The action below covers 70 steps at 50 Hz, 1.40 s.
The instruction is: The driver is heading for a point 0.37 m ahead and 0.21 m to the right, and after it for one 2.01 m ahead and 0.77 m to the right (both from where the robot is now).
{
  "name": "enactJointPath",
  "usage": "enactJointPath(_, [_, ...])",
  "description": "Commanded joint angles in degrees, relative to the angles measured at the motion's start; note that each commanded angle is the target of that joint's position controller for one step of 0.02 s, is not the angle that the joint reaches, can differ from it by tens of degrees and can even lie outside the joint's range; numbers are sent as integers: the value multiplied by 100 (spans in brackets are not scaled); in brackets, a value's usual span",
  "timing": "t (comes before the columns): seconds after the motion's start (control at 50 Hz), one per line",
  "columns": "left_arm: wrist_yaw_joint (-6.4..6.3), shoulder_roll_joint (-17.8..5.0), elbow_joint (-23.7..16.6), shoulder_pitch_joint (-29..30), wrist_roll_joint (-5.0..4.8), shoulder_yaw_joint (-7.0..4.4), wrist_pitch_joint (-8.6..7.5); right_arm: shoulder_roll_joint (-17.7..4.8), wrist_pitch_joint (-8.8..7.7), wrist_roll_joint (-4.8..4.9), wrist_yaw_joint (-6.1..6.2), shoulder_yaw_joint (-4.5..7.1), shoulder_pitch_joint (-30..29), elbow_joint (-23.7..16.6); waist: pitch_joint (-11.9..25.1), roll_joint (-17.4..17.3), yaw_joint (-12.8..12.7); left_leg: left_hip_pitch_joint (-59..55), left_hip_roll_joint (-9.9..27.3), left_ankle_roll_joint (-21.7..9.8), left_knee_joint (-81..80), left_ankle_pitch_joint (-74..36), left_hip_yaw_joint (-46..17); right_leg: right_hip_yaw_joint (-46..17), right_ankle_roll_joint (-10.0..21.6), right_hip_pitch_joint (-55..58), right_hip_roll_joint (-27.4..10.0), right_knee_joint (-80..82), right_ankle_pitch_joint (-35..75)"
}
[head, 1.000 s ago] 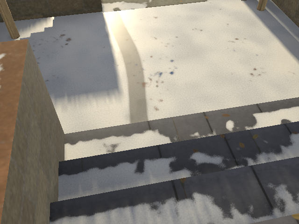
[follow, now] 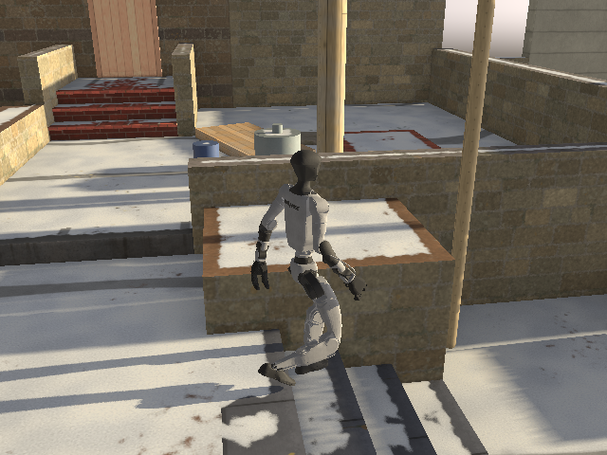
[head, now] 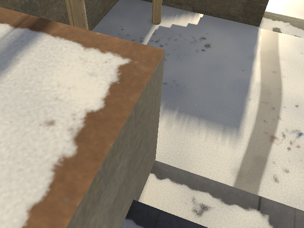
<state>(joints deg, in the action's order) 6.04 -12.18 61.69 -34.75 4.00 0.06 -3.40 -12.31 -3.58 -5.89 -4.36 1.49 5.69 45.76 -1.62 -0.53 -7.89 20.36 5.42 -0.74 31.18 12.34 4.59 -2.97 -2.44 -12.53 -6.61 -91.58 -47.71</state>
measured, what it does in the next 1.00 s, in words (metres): goes down, turning right: right foot 0.16 m lower, then left foot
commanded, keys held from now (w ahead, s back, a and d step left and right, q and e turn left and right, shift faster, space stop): w+e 0.96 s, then w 0.04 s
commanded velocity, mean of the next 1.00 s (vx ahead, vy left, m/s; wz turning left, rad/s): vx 0.50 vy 0.00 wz -0.52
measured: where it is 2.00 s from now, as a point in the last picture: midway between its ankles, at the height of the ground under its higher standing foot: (231, 169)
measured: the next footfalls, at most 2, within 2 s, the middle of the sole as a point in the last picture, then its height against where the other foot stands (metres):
right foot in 0.54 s outside the picture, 0.16 m lower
left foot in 0.88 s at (187, 216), level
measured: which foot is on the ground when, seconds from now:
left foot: down 0.00-0.56, up 0.58-0.86, down 0.88-1.00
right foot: up 0.00-0.52, down 0.54-1.00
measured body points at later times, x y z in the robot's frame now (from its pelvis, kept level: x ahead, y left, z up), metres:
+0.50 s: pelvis +0.25 -0.08 -0.10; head +0.25 -0.10 +0.35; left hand +0.48 +0.07 -0.21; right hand +0.05 -0.20 -0.24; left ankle +0.06 +0.12 -0.73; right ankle +0.37 -0.26 -0.83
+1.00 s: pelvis +0.53 -0.17 -0.24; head +0.53 -0.17 +0.21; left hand +0.54 +0.06 -0.39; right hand +0.61 -0.44 -0.34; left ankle +0.59 -0.08 -0.89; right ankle +0.35 -0.26 -0.89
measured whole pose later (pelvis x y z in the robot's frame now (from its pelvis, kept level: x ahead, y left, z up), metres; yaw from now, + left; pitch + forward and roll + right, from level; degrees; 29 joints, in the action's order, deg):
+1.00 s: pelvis +0.53 -0.17 -0.24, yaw -36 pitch +4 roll +4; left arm -0.5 -9.1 59.8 -33.3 2.3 -1.0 -8.0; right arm -10.1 -6.5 -6.3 -2.9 -2.3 4.3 47.3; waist 4.6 5.1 -10.2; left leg 34.6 -3.0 2.9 65.3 23.8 3.3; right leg -17.1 2.1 -24.0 2.9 -67.6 -45.0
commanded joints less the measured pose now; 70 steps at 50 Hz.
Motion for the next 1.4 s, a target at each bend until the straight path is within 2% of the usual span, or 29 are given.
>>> enactJointPath(0.02, [-20,-127,-1212,1382,-358,76,-428,-1212,-91,198,-43,334,3037,688,884,-855,1597,-3833,2168,-1638,-276,-1878,-2120,-16,237,-5158,173,-2050,958])
enactJointPath(0.1, [-406,98,-1138,1138,32,74,-278,238,-439,129,135,-224,1329,205,-46,-267,300,463,2009,-1514,-1499,-1889,-1242,-546,694,-2679,-485,1324,3671])
enactJointPath(0.18, [-219,-77,-1189,1434,-41,-50,-167,-505,-317,26,274,-14,1623,210,47,-394,394,-47,1760,-1487,-1584,-2399,-436,-148,506,-2381,-156,3282,4085])
enactJointPath(0.2, [-146,50,-1109,1268,40,-1,-157,-493,-331,-215,322,-7,1806,308,71,-201,402,-60,1774,-1469,-1253,-2291,-303,-221,526,-2349,-136,2874,4802])
enactJointPath(0.26, [-134,-30,-1301,2169,-23,-13,-121,312,-320,-148,609,-255,2699,733,-40,-174,1002,-1913,1672,-969,-427,-912,-139,-671,554,-4239,-466,4541,6882])
enactJointPath(0.34, [-94,-141,-1382,2982,-75,-22,-38,106,-192,-285,477,-303,3080,859,-471,30,1231,-829,1473,-727,-325,287,464,154,632,-3077,-327,5387,7998])
enactJointPath(0.46, [-176,-90,-1521,4001,212,-30,105,-247,-3,61,653,-46,3798,1511,-1176,-63,1822,-1930,1815,-328,420,1140,318,558,619,-2977,-226,7125,6647])
enactJointPath(0.54, [-350,-1161,-215,969,-93,-650,-104,-578,148,-351,130,96,3465,1770,284,509,269,377,773,87,3573,-154,1126,1256,651,2613,671,6603,7204])
enactJointPath(0.56, [-294,-2007,122,-343,-127,-899,-73,219,55,-286,-109,-71,4376,1768,1882,1260,350,1600,225,454,5682,2522,950,318,1651,5415,-131,4898,9088])
enactJointPath(0.58, [-249,-2013,357,-1235,-36,-925,-48,106,-54,25,-226,-109,3877,1487,2982,1185,-204,2114,-89,549,7719,3657,366,-829,2369,6231,-1007,5064,9381])
enactJointPath(0.62, [-281,-1496,337,-1045,-320,-792,-182,-174,-344,376,20,-63,1045,321,839,922,-826,4689,-42,395,8115,3368,-162,-2095,2176,4236,-1139,6676,4466])
enactJointPath(0.7, [-170,205,-598,1603,-134,-37,-367,331,-325,48,482,-213,1604,340,-273,-518,1081,2116,815,-285,4733,608,-1491,-2225,2305,-1662,-1322,7522,3583])
enactJointPath(0.74, [-276,-265,-1002,2142,-205,-86,-408,275,-181,62,440,-218,1851,481,-53,-6,1303,639,490,-173,2805,0,-966,-1287,2053,-2707,-643,7596,3380])
enactJointPath(0.8, [-122,-846,-1359,2239,290,-134,-419,64,-230,-17,166,-257,2800,744,78,250,1615,-1453,-107,5,3603,-1593,-173,-509,1855,-4511,91,6241,4319])
enactJointPath(0.92, [-599,4,425,-2727,-151,-123,-327,-546,-324,91,206,-191,-1357,-496,-69,121,-1145,4713,-102,127,1303,857,-1372,-2651,1594,1885,-71,2989,2926])
enactJointPath(0.96, [-774,55,693,-2972,-184,-169,-330,-53,-476,-72,132,-337,-2279,-896,-74,967,-1323,5217,-393,-163,1799,1965,-1328,-2901,1349,2147,298,2691,3549])
enactJointPath(1.0, [-694,88,566,-2281,-276,-190,-345,-273,-579,-34,117,-207,-1612,-585,29,474,-761,3926,-432,-201,1892,1163,-1342,-2759,1195,845,747,1827,4109])
enactJointPath(1.04, [-169,241,-609,817,133,-3,-358,-1129,-530,256,157,154,2073,298,1064,-1402,1742,-3801,810,-1461,189,431,-3119,-513,493,-6075,1995,-650,2287])
enactJointPath(1.06, [-96,-386,-1162,1919,286,-84,-420,-1165,-496,315,162,139,2867,318,632,-563,2398,-3955,1471,-1657,173,2528,-4510,-940,715,-7372,1240,-1149,2321])
enactJointPath(1.1, [-212,-182,-1250,2278,232,-112,-387,-477,-524,68,105,-34,2140,528,-407,-311,1770,-2414,1273,-1583,373,1726,-3232,-758,558,-6905,672,-167,3183])
enactJointPath(1.14, [-465,-61,-1054,2069,506,-116,-393,613,-550,202,224,-299,171,-179,-811,-340,779,-90,1057,-1139,-59,1390,-2278,-585,669,-4750,274,2181,3796])
enactJointPath(1.16, [-664,-612,-1020,1811,-264,-396,-134,-505,-545,550,515,146,5,479,-1342,-797,267,860,444,-923,480,1527,-1337,365,336,-3649,692,3104,3733])
enactJointPath(1.18, [-613,60,-445,829,435,-31,-420,506,-632,109,552,-198,-440,-618,-360,732,645,2300,-200,-536,994,1967,-161,149,174,-1229,408,4513,7445])
enactJointPath(1.2, [-537,610,44,42,382,9,-397,-128,-620,151,440,-62,-882,-540,-281,35,89,3547,-433,-273,1383,2263,379,401,49,923,603,4478,8055])
enactJointPath(1.24, [-387,158,-192,-73,336,-121,-257,-399,-604,278,249,18,-604,-577,-483,1,-77,3950,-359,-226,1154,2477,185,806,-174,1805,721,4227,7061])
enactJointPath(1.3, [-369,-486,298,-3013,399,-366,-117,-852,-438,544,31,160,-702,-537,-260,1870,-1552,2753,-1209,142,5553,2937,-592,462,1021,3650,125,7205,6426])
enactJointPath(1.34, [-223,-986,-636,-1503,101,-324,-243,404,-437,269,-163,-13,2611,476,1718,487,261,2484,-889,-216,6242,1646,-2117,-2347,2788,4004,-1507,5154,9701])
enactJointPath(1.38, [-23,-1087,-1170,767,-207,-412,-259,-743,-480,359,130,311,1451,-23,654,744,421,3988,-601,135,5436,370,-2085,-3036,3138,2096,-1948,6408,6529])
enactJointPath(1.4, [-45,-486,-1161,856,-182,-195,-188,-870,-410,274,289,331,1228,183,501,38,378,3755,-203,208,4909,-114,-2032,-3022,2976,1164,-1802,6719,4869])
Velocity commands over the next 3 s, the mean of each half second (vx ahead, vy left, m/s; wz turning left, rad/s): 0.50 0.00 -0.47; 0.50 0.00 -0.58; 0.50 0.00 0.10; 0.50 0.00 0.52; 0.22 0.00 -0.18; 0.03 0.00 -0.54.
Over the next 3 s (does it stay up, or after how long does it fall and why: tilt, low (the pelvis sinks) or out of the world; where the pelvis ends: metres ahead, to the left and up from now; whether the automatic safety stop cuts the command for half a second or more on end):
stays up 1.33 -0.42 -0.47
